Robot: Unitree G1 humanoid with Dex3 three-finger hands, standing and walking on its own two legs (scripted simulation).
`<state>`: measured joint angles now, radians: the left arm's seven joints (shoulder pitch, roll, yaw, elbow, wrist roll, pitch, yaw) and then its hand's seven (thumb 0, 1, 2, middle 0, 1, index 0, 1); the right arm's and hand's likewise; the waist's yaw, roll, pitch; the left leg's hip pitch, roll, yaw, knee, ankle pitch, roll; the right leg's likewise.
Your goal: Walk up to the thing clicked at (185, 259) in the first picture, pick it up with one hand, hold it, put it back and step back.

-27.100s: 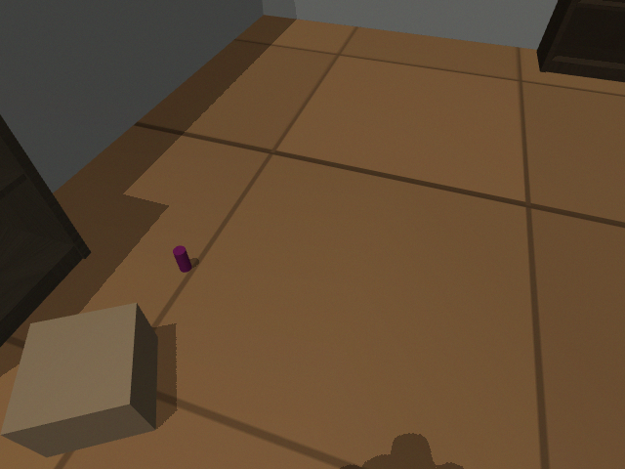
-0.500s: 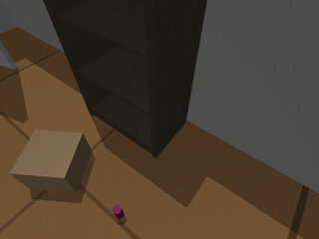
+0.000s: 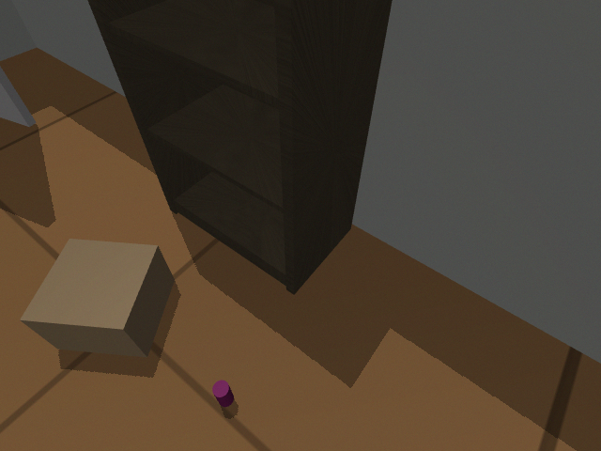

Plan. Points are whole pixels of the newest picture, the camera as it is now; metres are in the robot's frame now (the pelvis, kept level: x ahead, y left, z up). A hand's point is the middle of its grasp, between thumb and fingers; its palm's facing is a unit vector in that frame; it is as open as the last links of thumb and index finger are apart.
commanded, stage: walk up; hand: left
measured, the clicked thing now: (223, 393) +0.39 +0.24 -0.72
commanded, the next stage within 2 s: stand in 0.62 s
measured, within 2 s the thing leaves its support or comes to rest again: neither
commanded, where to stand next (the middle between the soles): +0.01 +0.00 m, yaw +0 degrees
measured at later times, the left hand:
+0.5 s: hand out of the picture +0.09 +0.25 -0.15, palm faces +0.00 -0.94 -0.33, open 7.4 cm
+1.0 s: hand out of the picture +0.10 +0.26 -0.15, palm faces -0.03 -0.94 -0.35, open 7.4 cm
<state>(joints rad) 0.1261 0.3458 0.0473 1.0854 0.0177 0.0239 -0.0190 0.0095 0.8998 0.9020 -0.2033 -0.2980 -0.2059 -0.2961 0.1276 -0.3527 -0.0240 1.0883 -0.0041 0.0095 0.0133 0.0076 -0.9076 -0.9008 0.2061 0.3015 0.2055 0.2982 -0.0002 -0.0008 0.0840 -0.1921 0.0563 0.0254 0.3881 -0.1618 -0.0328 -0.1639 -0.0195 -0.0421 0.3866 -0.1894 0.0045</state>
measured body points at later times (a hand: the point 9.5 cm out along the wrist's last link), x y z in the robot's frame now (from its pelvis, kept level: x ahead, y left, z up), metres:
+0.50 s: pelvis +0.00 +0.00 +0.00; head +0.02 +0.00 +0.45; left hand +0.09 +0.30 -0.13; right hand +0.10 -0.30 -0.13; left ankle +0.03 +0.14 -0.74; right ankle +0.01 -0.12 -0.74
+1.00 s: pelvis +0.02 +0.00 +0.00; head +0.03 +0.00 +0.45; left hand +0.10 +0.30 -0.13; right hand +0.09 -0.30 -0.13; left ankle +0.03 +0.14 -0.74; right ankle +0.01 -0.12 -0.74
